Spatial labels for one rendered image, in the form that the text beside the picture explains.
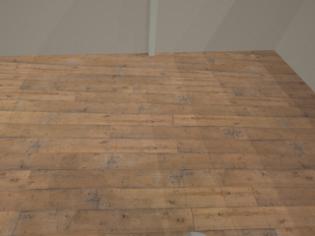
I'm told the panel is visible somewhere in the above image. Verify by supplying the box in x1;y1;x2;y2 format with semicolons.
148;0;158;56

